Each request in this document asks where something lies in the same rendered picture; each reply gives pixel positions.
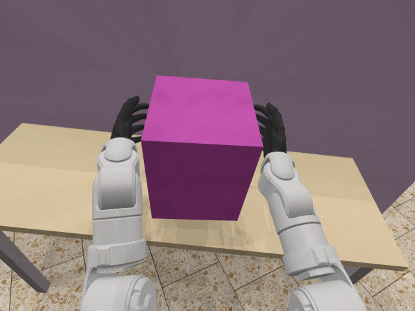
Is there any carton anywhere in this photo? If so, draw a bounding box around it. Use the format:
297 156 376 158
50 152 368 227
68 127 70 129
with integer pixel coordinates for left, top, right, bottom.
141 75 263 221

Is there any table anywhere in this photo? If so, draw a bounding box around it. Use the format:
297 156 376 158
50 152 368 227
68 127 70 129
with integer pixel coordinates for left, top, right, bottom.
0 123 408 293

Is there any robot right forearm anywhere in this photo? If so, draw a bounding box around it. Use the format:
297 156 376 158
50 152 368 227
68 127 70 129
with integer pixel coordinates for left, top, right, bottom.
257 152 367 311

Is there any right robot hand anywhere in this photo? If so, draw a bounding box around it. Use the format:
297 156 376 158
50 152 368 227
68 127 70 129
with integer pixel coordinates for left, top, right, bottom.
254 103 287 158

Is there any robot left forearm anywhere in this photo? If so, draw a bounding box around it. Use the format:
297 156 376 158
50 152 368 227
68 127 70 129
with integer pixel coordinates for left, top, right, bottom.
80 137 147 310

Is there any left robot hand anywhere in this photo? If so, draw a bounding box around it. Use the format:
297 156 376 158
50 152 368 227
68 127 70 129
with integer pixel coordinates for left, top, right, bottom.
110 96 150 143

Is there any right robot upper arm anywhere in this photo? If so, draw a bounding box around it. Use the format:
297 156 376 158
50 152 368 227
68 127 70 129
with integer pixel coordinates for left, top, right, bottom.
289 279 366 311

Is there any left robot upper arm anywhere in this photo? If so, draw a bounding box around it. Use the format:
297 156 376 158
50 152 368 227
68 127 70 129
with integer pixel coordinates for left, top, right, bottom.
80 275 157 311

